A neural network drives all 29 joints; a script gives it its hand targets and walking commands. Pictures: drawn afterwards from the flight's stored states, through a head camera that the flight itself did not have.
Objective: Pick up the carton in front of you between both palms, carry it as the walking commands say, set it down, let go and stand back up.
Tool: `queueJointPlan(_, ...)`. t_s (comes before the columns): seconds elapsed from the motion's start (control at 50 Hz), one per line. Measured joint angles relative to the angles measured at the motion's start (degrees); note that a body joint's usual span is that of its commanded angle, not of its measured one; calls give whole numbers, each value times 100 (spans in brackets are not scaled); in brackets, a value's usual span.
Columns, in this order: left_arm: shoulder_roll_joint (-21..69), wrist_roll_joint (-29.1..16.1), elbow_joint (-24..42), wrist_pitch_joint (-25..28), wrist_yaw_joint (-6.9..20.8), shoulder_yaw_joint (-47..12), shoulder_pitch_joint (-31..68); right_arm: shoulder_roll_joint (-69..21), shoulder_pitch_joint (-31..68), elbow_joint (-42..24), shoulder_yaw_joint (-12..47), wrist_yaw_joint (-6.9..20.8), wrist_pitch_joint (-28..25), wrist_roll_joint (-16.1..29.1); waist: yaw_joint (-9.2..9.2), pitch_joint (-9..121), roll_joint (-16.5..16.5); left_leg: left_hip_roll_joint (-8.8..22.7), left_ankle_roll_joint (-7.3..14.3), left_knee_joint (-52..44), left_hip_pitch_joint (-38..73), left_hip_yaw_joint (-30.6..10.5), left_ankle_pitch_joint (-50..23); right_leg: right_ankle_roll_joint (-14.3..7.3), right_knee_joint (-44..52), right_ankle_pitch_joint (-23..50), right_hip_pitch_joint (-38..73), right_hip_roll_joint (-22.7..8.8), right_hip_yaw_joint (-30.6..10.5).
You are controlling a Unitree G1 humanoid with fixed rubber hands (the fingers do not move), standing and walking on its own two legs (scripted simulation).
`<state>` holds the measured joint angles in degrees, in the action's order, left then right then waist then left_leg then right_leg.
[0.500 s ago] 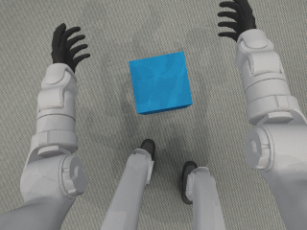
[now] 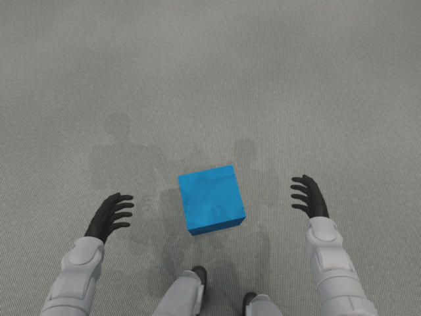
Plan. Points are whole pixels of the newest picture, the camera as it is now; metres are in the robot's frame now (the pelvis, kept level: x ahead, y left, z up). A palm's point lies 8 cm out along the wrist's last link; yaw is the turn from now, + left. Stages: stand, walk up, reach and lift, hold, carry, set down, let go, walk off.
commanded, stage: let go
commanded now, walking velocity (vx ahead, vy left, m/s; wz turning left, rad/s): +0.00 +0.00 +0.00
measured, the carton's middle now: (211, 202) +0.44 +0.07 -0.61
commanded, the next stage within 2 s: stand in 0.90 s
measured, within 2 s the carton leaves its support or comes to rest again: neither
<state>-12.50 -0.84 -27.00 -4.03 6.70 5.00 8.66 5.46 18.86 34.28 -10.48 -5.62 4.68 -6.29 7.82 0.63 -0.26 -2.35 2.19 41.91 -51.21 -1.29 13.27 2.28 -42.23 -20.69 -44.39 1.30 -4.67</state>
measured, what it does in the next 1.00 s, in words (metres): stands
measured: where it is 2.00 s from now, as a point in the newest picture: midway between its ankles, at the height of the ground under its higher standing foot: outside the picture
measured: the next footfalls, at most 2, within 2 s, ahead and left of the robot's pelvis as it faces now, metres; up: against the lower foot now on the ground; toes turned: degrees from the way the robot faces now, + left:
none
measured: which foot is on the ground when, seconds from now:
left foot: down 0.00-1.00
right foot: down 0.00-1.00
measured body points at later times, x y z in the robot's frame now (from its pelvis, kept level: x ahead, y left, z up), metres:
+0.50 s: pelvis +0.04 -0.05 +0.04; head +0.08 -0.05 +0.49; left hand +0.21 +0.18 -0.04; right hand +0.23 -0.28 -0.04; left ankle +0.05 +0.09 -0.70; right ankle -0.02 -0.15 -0.70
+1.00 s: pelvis +0.03 -0.03 +0.03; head +0.04 -0.01 +0.48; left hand +0.19 +0.24 -0.05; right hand +0.20 -0.28 -0.05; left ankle +0.05 +0.09 -0.70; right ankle -0.02 -0.15 -0.70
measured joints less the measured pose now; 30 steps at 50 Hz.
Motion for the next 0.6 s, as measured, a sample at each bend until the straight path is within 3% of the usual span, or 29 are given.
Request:
queueJointPlan(0.14, 124, -115, 476, 190, -213, -411, -1345, 195, -1107, -26, 196, 216, -326, 175, -43, -129, -101, -39, -37, -595, 1320, -52, -16, -66, 643, 48, 1340, -60, 26)
queueJointPlan(0.24, 119, -157, 537, 217, -259, -477, -1894, 291, -1804, -190, 372, 352, -412, 230, -196, -271, -141, -16, -120, -1061, 2248, -99, -81, -135, 1082, 116, 2250, -60, 61)
queueJointPlan(0.44, 9, -32, 279, 85, -262, -323, -2150, 503, -2862, -668, 723, 665, -249, 472, -670, -362, 105, 107, -328, -1725, 3591, -185, -169, -366, 1599, 158, 3518, 33, 137)
queueJointPlan(0.6, 17, 128, 200, -121, -275, -245, -2152, 674, -3248, -916, 856, 833, -7, 652, -792, -429, 240, 177, -404, -1887, 4129, -181, -151, -458, 1713, 139, 4021, 91, 142)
